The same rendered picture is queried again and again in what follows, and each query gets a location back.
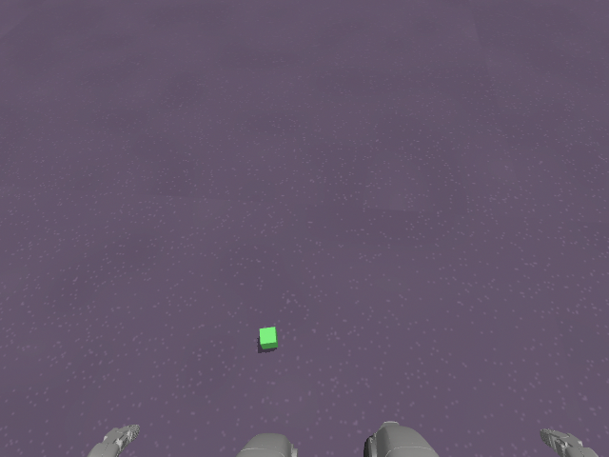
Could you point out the cube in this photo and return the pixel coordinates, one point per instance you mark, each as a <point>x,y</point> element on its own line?
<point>268,338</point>

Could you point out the right robot hand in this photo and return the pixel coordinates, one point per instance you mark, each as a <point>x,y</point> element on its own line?
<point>566,445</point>

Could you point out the left robot hand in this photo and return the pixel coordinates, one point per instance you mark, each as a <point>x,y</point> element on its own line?
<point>115,442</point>

